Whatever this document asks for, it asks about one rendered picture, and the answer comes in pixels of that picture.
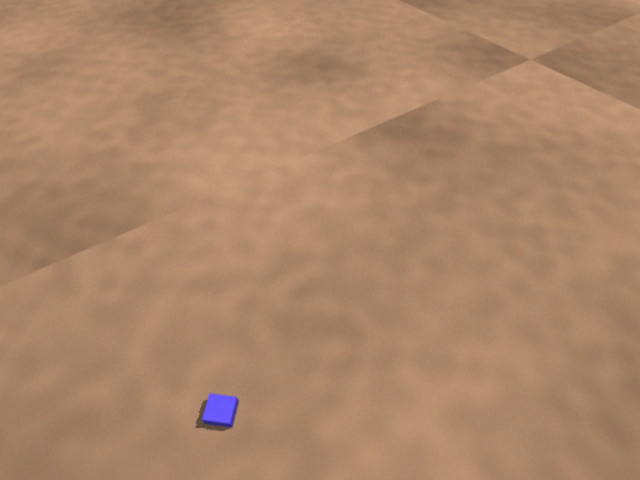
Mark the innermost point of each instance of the small box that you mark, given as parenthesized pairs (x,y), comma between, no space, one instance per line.
(220,410)

